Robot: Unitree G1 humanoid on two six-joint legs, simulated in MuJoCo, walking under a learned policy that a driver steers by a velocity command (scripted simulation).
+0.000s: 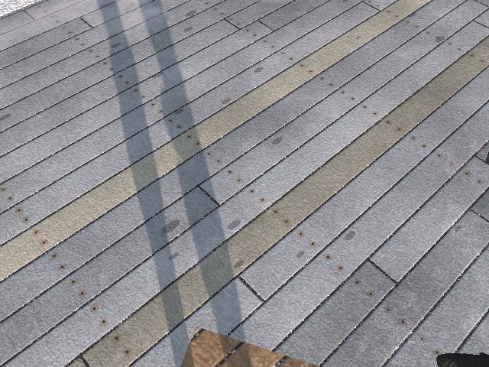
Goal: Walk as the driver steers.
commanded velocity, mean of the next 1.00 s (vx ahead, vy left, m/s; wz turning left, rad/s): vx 0.04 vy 0.00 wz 0.29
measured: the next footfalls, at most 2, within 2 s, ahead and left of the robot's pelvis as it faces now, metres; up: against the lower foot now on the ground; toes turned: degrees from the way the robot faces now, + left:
left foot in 0.02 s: +0.17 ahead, +0.10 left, +0.00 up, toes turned +2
right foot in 0.48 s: +0.18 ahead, -0.12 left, +0.00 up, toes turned +23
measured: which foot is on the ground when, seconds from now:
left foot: up 0.00-0.00, down 0.02-0.50, up 0.52-0.78, down 0.80-1.00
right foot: down 0.00-0.02, up 0.04-0.46, down 0.48-0.84, up 0.86-1.00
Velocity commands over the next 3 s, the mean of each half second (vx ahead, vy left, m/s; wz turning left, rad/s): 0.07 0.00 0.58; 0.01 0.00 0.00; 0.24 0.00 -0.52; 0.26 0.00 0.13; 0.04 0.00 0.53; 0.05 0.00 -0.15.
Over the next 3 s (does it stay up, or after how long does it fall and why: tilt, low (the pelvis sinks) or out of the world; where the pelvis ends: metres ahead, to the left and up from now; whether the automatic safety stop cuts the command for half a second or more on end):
stays up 0.45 0.01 0.01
